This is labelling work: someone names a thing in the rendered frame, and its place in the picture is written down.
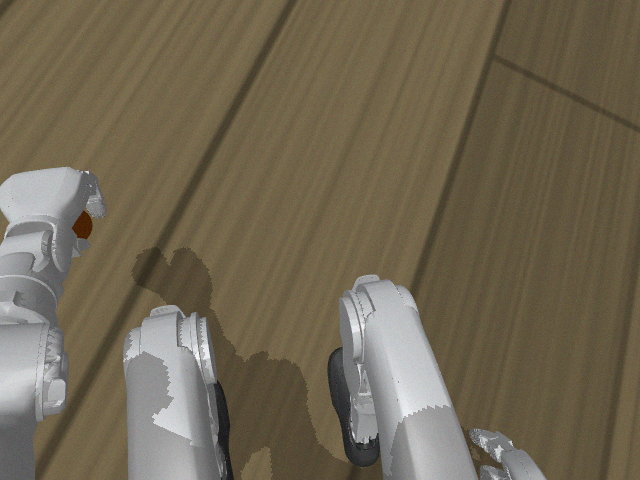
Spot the left robot arm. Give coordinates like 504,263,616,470
0,215,74,480

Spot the right robot hand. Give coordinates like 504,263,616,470
469,428,547,480

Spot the left robot foot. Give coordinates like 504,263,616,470
214,380,234,480

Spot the right robot foot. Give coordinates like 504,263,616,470
328,347,380,467

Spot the left robot hand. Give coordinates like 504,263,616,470
0,167,107,258

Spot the tin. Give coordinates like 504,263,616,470
72,210,93,239

